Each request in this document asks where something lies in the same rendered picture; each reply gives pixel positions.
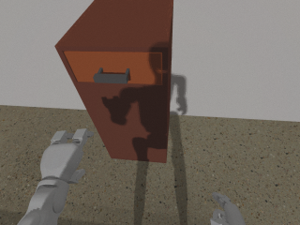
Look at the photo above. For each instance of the handle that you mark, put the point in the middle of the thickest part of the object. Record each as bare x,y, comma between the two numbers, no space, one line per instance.
100,77

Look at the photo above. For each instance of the robot left forearm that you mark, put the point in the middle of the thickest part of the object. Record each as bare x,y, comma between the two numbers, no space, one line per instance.
47,203

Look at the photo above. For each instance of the cabinet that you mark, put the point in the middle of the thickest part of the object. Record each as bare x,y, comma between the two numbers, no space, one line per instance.
132,119

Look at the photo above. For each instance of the drawer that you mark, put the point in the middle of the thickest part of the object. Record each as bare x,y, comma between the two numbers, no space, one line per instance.
144,67

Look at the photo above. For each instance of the robot right hand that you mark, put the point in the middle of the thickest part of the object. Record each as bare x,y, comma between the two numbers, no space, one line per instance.
231,214

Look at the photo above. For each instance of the robot left hand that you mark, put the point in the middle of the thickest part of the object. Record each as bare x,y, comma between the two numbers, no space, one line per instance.
61,159

